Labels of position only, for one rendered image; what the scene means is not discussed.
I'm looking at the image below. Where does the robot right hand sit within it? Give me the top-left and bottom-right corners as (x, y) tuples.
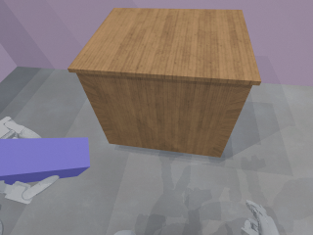
(241, 200), (280, 235)

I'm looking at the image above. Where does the robot left hand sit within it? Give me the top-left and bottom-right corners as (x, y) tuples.
(0, 117), (60, 205)

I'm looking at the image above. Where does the sponge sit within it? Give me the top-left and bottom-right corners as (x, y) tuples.
(0, 137), (90, 185)

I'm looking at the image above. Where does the table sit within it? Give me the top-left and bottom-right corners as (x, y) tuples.
(67, 8), (261, 158)

